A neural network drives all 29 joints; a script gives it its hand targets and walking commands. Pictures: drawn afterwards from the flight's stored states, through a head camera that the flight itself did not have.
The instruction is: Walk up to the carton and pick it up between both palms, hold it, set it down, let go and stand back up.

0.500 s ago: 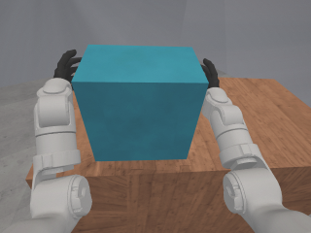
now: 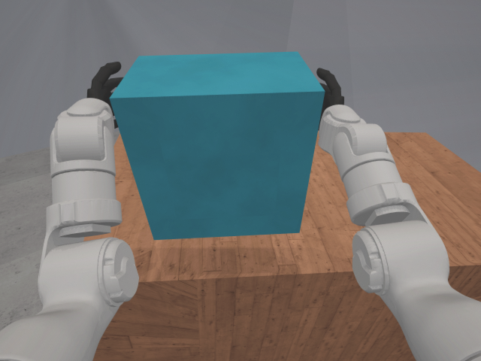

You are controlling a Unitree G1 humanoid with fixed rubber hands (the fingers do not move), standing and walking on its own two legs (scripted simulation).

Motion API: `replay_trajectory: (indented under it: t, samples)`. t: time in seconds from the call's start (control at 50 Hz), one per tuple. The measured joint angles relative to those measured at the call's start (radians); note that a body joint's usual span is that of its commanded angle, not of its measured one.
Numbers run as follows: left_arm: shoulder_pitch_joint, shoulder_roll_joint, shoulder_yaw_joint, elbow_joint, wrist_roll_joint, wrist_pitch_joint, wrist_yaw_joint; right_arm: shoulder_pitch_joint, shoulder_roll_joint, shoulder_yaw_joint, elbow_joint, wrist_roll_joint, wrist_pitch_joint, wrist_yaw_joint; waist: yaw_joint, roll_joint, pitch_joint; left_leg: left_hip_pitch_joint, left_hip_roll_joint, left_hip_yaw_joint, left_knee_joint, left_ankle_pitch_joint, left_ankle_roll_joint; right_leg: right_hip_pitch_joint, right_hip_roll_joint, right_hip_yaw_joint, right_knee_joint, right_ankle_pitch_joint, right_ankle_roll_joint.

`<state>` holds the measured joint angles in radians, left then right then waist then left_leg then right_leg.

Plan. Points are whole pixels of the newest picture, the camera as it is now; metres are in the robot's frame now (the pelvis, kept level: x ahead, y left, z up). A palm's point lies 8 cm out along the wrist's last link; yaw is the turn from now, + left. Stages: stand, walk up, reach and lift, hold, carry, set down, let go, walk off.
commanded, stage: hold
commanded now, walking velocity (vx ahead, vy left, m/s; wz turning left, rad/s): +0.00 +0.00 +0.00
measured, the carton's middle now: (223, 149) +0.38 +0.01 +0.23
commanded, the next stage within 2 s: none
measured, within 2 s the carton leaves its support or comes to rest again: neither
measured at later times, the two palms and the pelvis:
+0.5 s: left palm (105, 107) +0.36 +0.18 +0.31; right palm (340, 107) +0.37 -0.17 +0.32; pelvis +0.00 +0.00 +0.00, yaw +0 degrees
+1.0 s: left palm (101, 103) +0.37 +0.18 +0.31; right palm (335, 107) +0.37 -0.16 +0.31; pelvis +0.00 +0.00 +0.00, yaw +0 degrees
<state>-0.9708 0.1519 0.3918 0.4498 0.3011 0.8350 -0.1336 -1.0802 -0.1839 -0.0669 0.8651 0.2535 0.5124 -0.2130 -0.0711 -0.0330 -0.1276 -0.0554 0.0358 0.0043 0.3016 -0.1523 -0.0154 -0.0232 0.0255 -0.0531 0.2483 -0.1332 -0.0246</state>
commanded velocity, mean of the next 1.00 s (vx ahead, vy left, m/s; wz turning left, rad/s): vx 0.00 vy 0.00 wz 0.00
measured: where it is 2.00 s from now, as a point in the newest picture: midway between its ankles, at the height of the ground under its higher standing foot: outside the picture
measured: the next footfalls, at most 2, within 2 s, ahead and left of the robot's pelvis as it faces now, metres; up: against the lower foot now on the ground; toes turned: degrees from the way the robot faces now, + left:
none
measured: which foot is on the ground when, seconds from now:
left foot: down 0.00-1.00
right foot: down 0.00-1.00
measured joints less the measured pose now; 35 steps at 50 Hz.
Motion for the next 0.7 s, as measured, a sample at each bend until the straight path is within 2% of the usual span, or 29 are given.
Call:
replay_trajectory:
  t: [0.16, 0.32, 0.7]
  samples:
    - [0.04, 0.022, -0.051, -0.097, -0.022, 0.042, -0.006, 0.036, -0.022, 0.071, -0.092, 0.085, 0.032, -0.035, -0.021, -0.003, -0.007, 0.003, 0.003, -0.019, 0.014, -0.012, -0.012, 0.024, 0.004, -0.018, -0.019, -0.001, -0.004]
    - [0.063, -0.007, -0.047, -0.125, -0.023, 0.07, 0.007, 0.027, -0.045, 0.076, -0.102, 0.092, 0.085, -0.027, -0.025, 0.003, -0.019, -0.004, 0.006, -0.014, 0.018, -0.016, -0.012, 0.014, 0.007, -0.012, -0.013, -0.003, -0.006]
    - [-0.008, 0.028, -0.031, -0.026, -0.024, 0.056, -0.007, -0.029, -0.036, 0.067, -0.047, 0.073, 0.106, -0.034, -0.008, 0.016, -0.043, -0.024, 0.008, -0.018, 0.014, -0.007, -0.014, -0.006, 0.01, -0.015, -0.014, 0.003, -0.01]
